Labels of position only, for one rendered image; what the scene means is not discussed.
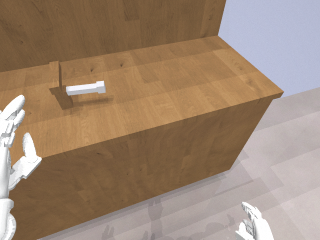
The robot left forearm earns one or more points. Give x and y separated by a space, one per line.
8 223

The tap lever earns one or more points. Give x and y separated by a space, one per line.
99 87

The robot right hand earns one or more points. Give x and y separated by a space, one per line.
259 229

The robot left hand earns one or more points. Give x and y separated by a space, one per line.
10 119

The counter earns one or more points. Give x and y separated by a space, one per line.
179 103

